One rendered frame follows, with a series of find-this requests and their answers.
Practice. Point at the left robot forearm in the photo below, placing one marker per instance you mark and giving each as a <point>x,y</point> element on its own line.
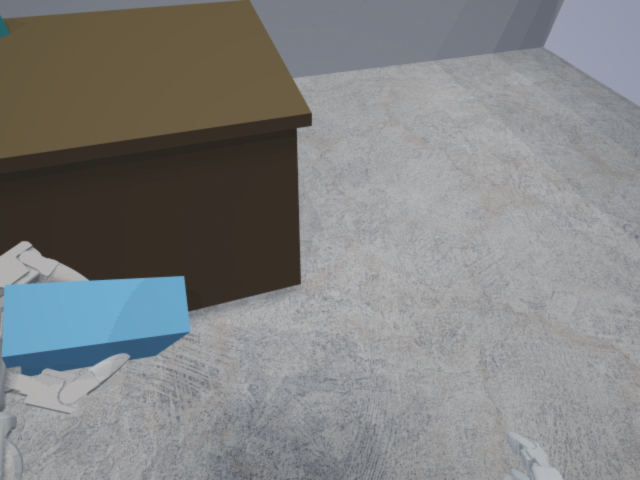
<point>11,460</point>

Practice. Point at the robot left hand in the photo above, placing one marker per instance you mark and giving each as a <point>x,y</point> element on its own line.
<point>51,390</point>

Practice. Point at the robot right hand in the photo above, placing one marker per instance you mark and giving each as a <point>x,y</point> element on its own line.
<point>533,458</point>

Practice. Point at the table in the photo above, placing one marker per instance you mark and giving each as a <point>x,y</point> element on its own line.
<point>153,142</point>

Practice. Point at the sponge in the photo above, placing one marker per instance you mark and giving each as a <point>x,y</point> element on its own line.
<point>71,325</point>

